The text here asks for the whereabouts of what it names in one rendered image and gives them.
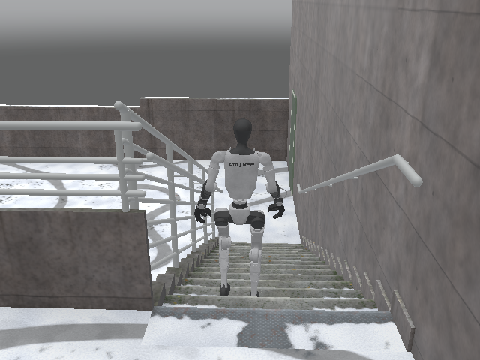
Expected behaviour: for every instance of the stairs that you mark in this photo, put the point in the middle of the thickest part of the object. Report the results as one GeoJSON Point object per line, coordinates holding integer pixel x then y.
{"type": "Point", "coordinates": [291, 277]}

